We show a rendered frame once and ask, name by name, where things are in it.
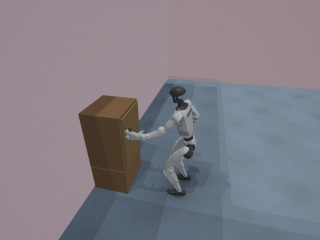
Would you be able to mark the left robot forearm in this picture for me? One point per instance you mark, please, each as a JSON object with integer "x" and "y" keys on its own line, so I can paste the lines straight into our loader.
{"x": 152, "y": 135}

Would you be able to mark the robot right foot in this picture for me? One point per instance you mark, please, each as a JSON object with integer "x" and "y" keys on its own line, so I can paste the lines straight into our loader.
{"x": 181, "y": 177}

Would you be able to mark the cupboard door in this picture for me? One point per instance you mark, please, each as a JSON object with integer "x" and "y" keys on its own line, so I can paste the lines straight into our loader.
{"x": 130, "y": 119}

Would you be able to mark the handle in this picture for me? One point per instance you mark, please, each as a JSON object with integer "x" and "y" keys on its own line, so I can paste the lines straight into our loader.
{"x": 129, "y": 129}

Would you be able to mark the right robot upper arm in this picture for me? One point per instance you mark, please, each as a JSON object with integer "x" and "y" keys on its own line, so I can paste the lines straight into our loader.
{"x": 195, "y": 115}

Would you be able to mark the left robot upper arm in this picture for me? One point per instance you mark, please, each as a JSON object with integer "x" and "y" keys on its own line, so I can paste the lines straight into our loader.
{"x": 175, "y": 118}

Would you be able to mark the left robot shin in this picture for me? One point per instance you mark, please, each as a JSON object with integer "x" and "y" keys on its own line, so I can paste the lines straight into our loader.
{"x": 172, "y": 178}

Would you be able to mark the robot left hand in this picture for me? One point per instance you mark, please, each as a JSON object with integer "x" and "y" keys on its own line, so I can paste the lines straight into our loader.
{"x": 133, "y": 136}

